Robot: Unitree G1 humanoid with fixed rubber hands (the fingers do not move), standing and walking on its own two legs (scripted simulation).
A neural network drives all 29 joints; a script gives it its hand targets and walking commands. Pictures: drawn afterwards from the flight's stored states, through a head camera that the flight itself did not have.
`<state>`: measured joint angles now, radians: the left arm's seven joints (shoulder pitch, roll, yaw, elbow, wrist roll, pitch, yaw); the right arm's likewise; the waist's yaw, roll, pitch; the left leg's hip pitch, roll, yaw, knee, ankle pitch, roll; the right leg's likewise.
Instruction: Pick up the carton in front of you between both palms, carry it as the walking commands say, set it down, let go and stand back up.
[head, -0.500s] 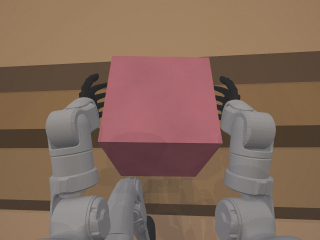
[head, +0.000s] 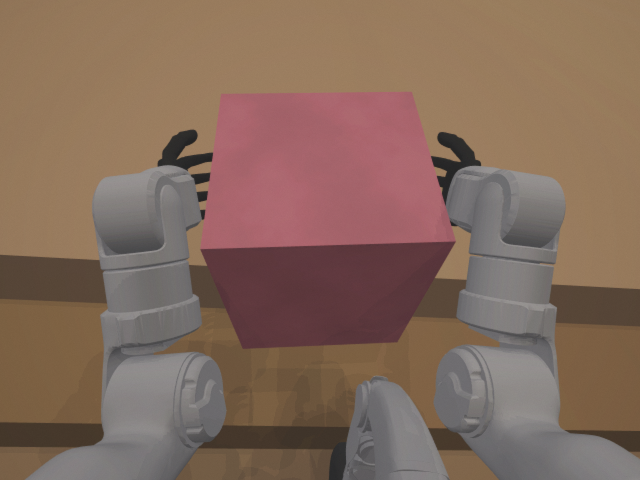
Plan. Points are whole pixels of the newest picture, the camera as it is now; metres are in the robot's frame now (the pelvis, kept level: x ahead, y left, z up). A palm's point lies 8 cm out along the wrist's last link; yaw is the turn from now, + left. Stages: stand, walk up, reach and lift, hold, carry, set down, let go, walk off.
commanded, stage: carry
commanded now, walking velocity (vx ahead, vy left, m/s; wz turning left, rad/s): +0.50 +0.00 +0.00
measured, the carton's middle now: (319, 232) +0.38 +0.01 +0.13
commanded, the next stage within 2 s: none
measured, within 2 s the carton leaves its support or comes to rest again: neither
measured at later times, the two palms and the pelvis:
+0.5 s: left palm out of the picture +0.67 +0.16 +0.39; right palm out of the picture +0.68 -0.14 +0.37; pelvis +0.31 +0.01 +0.18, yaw +1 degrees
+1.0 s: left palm out of the picture +0.99 +0.16 +0.55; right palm out of the picture +0.99 -0.14 +0.57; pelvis +0.62 -0.01 +0.36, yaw +0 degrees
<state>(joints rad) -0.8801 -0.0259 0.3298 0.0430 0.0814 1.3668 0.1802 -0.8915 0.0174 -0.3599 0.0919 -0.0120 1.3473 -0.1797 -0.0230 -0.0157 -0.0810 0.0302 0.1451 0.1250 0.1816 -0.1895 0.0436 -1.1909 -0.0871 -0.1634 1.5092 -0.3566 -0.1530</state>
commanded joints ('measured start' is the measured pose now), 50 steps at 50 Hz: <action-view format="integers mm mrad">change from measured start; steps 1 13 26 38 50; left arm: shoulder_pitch -717 -774 -620 -541 -670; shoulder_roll -941 -1086 -805 -781 -921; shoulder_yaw -606 -739 -463 -491 -592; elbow -2 -175 -8 -62 43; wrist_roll -358 -517 -315 -152 -325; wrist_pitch -3 -121 2 -86 3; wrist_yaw -72 -170 -151 -104 -72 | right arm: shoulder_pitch -630 -546 -700 -806 -628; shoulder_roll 823 830 922 1102 824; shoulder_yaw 441 553 656 766 464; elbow -13 -155 -96 -186 -17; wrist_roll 217 79 277 473 232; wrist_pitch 23 -83 10 -99 21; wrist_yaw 143 95 50 161 146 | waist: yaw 245 124 -207 -76 122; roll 429 58 -353 -29 391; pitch -512 -363 -539 -349 -409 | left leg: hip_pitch -100 -1091 -365 81 -46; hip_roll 41 -89 -257 155 40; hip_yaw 111 -173 218 -494 62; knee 380 1564 951 207 181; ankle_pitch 1715 -73 -44 211 1580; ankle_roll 134 81 124 241 132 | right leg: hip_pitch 844 1288 1167 95 663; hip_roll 201 -186 -109 66 179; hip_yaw -183 521 -67 167 -179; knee -338 -1096 -897 378 -311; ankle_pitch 105 272 1933 35 53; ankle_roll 1 -100 -20 17 -23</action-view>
